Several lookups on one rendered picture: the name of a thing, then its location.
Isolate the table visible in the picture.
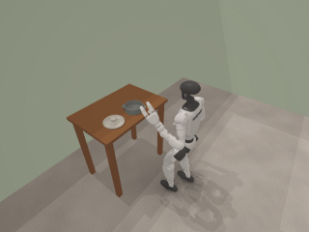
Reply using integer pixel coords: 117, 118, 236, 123
67, 84, 168, 197

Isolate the lid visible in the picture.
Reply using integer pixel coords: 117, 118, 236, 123
102, 114, 125, 130

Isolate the left robot hand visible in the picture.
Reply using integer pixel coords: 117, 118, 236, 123
140, 101, 160, 126

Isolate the robot right foot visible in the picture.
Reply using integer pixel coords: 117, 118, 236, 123
177, 170, 194, 183

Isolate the pot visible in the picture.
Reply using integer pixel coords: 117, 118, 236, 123
122, 100, 146, 115

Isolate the robot left foot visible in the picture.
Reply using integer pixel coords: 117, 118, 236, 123
160, 180, 178, 192

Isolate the robot foot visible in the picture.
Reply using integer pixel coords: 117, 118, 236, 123
160, 180, 178, 192
177, 170, 194, 183

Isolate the left robot upper arm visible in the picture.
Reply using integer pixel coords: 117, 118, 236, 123
174, 111, 187, 151

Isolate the robot left forearm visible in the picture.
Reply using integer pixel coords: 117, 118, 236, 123
154, 122, 183, 150

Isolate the right robot upper arm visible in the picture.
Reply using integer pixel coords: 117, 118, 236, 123
194, 97, 206, 122

